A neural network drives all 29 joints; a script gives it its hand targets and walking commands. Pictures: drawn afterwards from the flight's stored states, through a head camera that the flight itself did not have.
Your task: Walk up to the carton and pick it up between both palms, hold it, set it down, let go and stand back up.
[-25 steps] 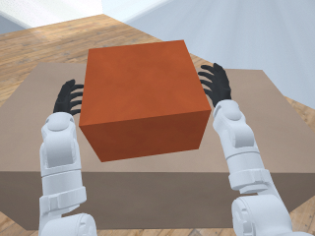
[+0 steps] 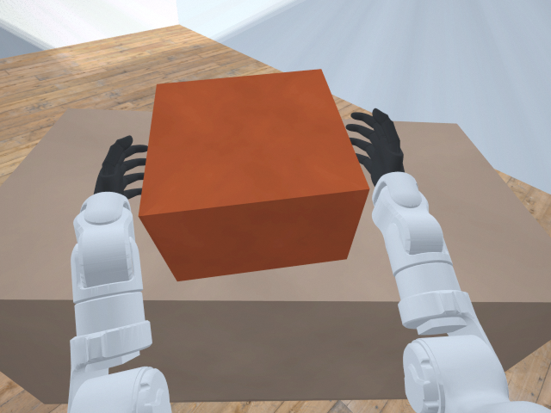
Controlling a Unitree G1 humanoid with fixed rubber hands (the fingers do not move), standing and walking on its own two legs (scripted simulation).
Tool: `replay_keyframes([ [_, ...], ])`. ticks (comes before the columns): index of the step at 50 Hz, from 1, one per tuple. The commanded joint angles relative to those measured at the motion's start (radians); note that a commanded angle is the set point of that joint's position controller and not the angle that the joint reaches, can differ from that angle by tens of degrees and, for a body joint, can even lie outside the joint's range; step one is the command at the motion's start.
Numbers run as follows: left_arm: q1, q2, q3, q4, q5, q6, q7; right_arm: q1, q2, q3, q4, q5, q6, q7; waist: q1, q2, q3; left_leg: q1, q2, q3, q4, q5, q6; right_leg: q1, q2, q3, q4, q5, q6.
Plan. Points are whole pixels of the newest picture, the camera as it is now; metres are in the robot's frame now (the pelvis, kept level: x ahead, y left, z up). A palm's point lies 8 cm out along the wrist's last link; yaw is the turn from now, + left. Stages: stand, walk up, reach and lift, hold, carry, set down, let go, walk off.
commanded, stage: hold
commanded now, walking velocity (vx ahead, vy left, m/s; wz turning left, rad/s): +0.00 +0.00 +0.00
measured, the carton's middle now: (251, 171) +0.45 +0.01 +0.13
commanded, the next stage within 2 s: none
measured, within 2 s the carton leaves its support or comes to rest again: neither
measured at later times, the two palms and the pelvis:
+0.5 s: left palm (111, 194) +0.35 +0.19 +0.18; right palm (383, 167) +0.36 -0.17 +0.20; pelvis +0.00 +0.00 +0.00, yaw +0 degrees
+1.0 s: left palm (110, 194) +0.34 +0.19 +0.18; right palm (384, 167) +0.36 -0.17 +0.20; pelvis +0.00 +0.00 +0.00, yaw +0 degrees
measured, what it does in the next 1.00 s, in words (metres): stands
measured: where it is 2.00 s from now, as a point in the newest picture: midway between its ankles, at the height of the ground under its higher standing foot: outside the picture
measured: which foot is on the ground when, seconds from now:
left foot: down 0.00-1.00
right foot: down 0.00-1.00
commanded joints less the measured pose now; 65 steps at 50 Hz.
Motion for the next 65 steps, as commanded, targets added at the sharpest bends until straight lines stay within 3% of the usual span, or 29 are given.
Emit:
replay_keyframes([
  [1,-0.575,-0.317,-0.374,-0.165,-0.172,-0.080,-0.149,-0.489,0.329,0.307,-0.188,0.054,-0.017,0.156,-0.007,0.071,-0.294,0.201,-0.061,0.037,0.034,0.243,-0.012,-0.059,0.070,-0.057,-0.030,0.158,-0.020],
  [4,-0.572,-0.322,-0.380,-0.157,-0.170,-0.076,-0.150,-0.501,0.326,0.307,-0.195,0.055,-0.017,0.157,-0.004,0.087,-0.273,0.170,-0.061,0.038,0.025,0.200,-0.014,-0.055,0.066,-0.054,-0.028,0.118,-0.027],
  [6,-0.594,-0.317,-0.368,-0.137,-0.166,-0.081,-0.153,-0.512,0.344,0.295,-0.188,0.038,-0.016,0.160,0.001,0.059,-0.267,0.133,-0.067,0.044,-0.001,0.105,0.000,-0.052,0.062,-0.052,-0.032,0.051,-0.024],
  [9,-0.600,-0.326,-0.394,-0.166,-0.186,-0.090,-0.141,-0.522,0.343,0.308,-0.205,0.049,-0.025,0.161,0.002,0.063,-0.320,0.168,-0.065,0.038,0.018,0.156,-0.001,-0.063,0.064,-0.053,-0.023,0.098,-0.022],
  [13,-0.574,-0.299,-0.351,-0.132,-0.166,-0.088,-0.150,-0.529,0.361,0.324,-0.219,0.047,-0.019,0.150,0.010,0.019,-0.292,0.144,-0.070,0.040,0.014,0.147,0.014,-0.036,0.056,-0.048,-0.023,0.139,-0.014],
  [15,-0.593,-0.313,-0.355,-0.116,-0.163,-0.086,-0.158,-0.517,0.357,0.304,-0.171,0.036,-0.016,0.150,0.002,0.047,-0.248,0.136,-0.066,0.045,0.009,0.131,0.007,-0.051,0.059,-0.053,-0.027,0.094,-0.018],
  [26,-0.585,-0.322,-0.378,-0.149,-0.170,-0.079,-0.156,-0.493,0.327,0.293,-0.179,0.050,-0.013,0.159,-0.020,0.086,-0.281,0.167,-0.061,0.039,0.016,0.182,-0.013,-0.056,0.063,-0.055,-0.027,0.115,-0.026],
  [27,-0.565,-0.319,-0.380,-0.159,-0.177,-0.082,-0.156,-0.466,0.321,0.295,-0.193,0.053,-0.012,0.158,-0.022,0.071,-0.304,0.183,-0.058,0.035,0.022,0.206,-0.012,-0.048,0.068,-0.057,-0.026,0.132,-0.026],
  [28,-0.564,-0.309,-0.377,-0.164,-0.175,-0.085,-0.152,-0.496,0.329,0.313,-0.199,0.059,-0.013,0.157,0.000,0.078,-0.307,0.178,-0.059,0.032,0.028,0.225,-0.014,-0.043,0.068,-0.056,-0.019,0.138,-0.024],
  [30,-0.534,-0.321,-0.384,-0.185,-0.177,-0.082,-0.148,-0.454,0.321,0.323,-0.213,0.064,-0.012,0.155,-0.012,0.073,-0.312,0.216,-0.055,0.027,0.038,0.293,-0.016,-0.044,0.072,-0.060,-0.021,0.181,-0.022],
  [32,-0.540,-0.301,-0.360,-0.162,-0.170,-0.078,-0.151,-0.476,0.330,0.334,-0.209,0.063,-0.009,0.154,0.008,0.058,-0.289,0.179,-0.062,0.030,0.034,0.252,-0.006,-0.020,0.068,-0.052,-0.021,0.186,-0.020],
  [35,-0.556,-0.316,-0.365,-0.153,-0.161,-0.082,-0.150,-0.487,0.344,0.328,-0.213,0.057,-0.012,0.150,-0.001,0.054,-0.279,0.163,-0.068,0.042,0.023,0.185,-0.005,-0.034,0.064,-0.055,-0.023,0.143,-0.018],
  [38,-0.584,-0.306,-0.401,-0.214,-0.185,-0.091,-0.141,-0.486,0.343,0.344,-0.245,0.073,-0.017,0.147,-0.004,0.050,-0.339,0.180,-0.068,0.033,0.038,0.230,-0.010,-0.028,0.063,-0.053,-0.007,0.193,-0.017],
  [39,-0.553,-0.289,-0.358,-0.162,-0.161,-0.081,-0.144,-0.493,0.337,0.342,-0.214,0.070,-0.008,0.147,0.014,0.047,-0.291,0.164,-0.065,0.038,0.024,0.196,-0.003,-0.028,0.064,-0.054,-0.015,0.157,-0.017],
  [40,-0.576,-0.304,-0.365,-0.160,-0.165,-0.079,-0.149,-0.496,0.345,0.332,-0.212,0.059,-0.008,0.148,-0.006,0.042,-0.277,0.153,-0.066,0.041,0.022,0.153,0.001,-0.032,0.060,-0.053,-0.023,0.132,-0.019],
  [41,-0.569,-0.299,-0.359,-0.140,-0.164,-0.080,-0.151,-0.507,0.345,0.333,-0.218,0.060,-0.010,0.148,0.008,0.037,-0.264,0.129,-0.068,0.040,0.013,0.129,0.007,-0.034,0.059,-0.051,-0.021,0.112,-0.021],
  [44,-0.599,-0.300,-0.348,-0.121,-0.156,-0.084,-0.158,-0.521,0.348,0.303,-0.173,0.035,-0.011,0.152,-0.001,0.038,-0.249,0.117,-0.067,0.048,-0.008,0.068,0.010,-0.049,0.056,-0.051,-0.032,0.053,-0.022],
  [47,-0.584,-0.311,-0.350,-0.115,-0.151,-0.081,-0.154,-0.512,0.346,0.308,-0.181,0.040,-0.015,0.150,0.005,0.069,-0.287,0.154,-0.067,0.048,0.014,0.143,0.003,-0.044,0.056,-0.052,-0.026,0.116,-0.021],
  [49,-0.599,-0.307,-0.353,-0.106,-0.158,-0.076,-0.158,-0.501,0.338,0.285,-0.129,0.037,-0.003,0.150,-0.016,0.080,-0.250,0.148,-0.064,0.041,0.007,0.133,-0.004,-0.063,0.062,-0.052,-0.026,0.086,-0.027],
  [51,-0.624,-0.312,-0.351,-0.104,-0.160,-0.078,-0.166,-0.515,0.340,0.272,-0.134,0.024,-0.005,0.154,-0.016,0.056,-0.224,0.139,-0.061,0.046,-0.006,0.084,0.004,-0.076,0.054,-0.051,-0.042,0.046,-0.025],
  [54,-0.618,-0.318,-0.380,-0.146,-0.179,-0.090,-0.156,-0.512,0.339,0.284,-0.177,0.033,-0.015,0.156,-0.023,0.053,-0.325,0.192,-0.062,0.036,0.019,0.169,-0.005,-0.056,0.065,-0.065,-0.027,0.123,-0.022],
  [55,-0.614,-0.327,-0.377,-0.154,-0.179,-0.092,-0.153,-0.505,0.343,0.293,-0.184,0.034,-0.013,0.157,-0.008,0.053,-0.338,0.199,-0.062,0.033,0.024,0.195,-0.006,-0.052,0.066,-0.065,-0.022,0.140,-0.021],
  [56,-0.601,-0.290,-0.330,-0.092,-0.153,-0.083,-0.157,-0.509,0.341,0.294,-0.153,0.036,-0.001,0.154,0.010,0.058,-0.266,0.156,-0.067,0.042,0.010,0.165,0.002,-0.039,0.057,-0.058,-0.028,0.120,-0.019],
  [57,-0.610,-0.312,-0.346,-0.103,-0.159,-0.080,-0.160,-0.528,0.348,0.293,-0.163,0.037,-0.009,0.158,-0.004,0.055,-0.273,0.155,-0.065,0.041,0.010,0.144,0.002,-0.038,0.061,-0.053,-0.031,0.099,-0.023],
  [59,-0.603,-0.316,-0.331,-0.066,-0.141,-0.077,-0.161,-0.522,0.342,0.280,-0.131,0.028,-0.009,0.163,0.006,0.063,-0.223,0.127,-0.062,0.052,-0.007,0.095,0.005,-0.065,0.055,-0.057,-0.040,0.049,-0.024],
  [61,-0.599,-0.323,-0.354,-0.118,-0.162,-0.083,-0.156,-0.513,0.341,0.279,-0.158,0.030,-0.015,0.162,-0.010,0.061,-0.285,0.164,-0.062,0.042,0.011,0.157,0.000,-0.055,0.062,-0.060,-0.031,0.105,-0.024],
  [62,-0.584,-0.327,-0.366,-0.172,-0.178,-0.091,-0.155,-0.514,0.352,0.307,-0.215,0.046,-0.024,0.158,0.006,0.049,-0.342,0.183,-0.059,0.039,0.023,0.229,-0.005,-0.020,0.070,-0.058,-0.019,0.168,-0.022],
  [63,-0.593,-0.329,-0.375,-0.178,-0.175,-0.087,-0.147,-0.510,0.339,0.315,-0.194,0.059,-0.020,0.160,-0.003,0.093,-0.335,0.197,-0.058,0.038,0.037,0.267,-0.017,-0.035,0.068,-0.062,-0.014,0.177,-0.026],
  [65,-0.548,-0.311,-0.353,-0.138,-0.159,-0.073,-0.150,-0.482,0.329,0.320,-0.190,0.062,-0.013,0.153,0.001,0.076,-0.303,0.197,-0.060,0.038,0.036,0.270,-0.013,-0.029,0.071,-0.062,-0.026,0.183,-0.023],
])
